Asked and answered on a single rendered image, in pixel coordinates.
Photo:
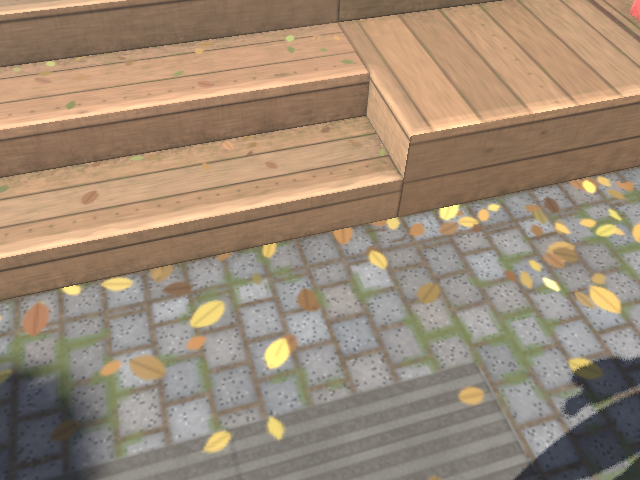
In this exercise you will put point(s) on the stairs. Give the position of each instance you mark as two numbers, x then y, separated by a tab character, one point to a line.
137	134

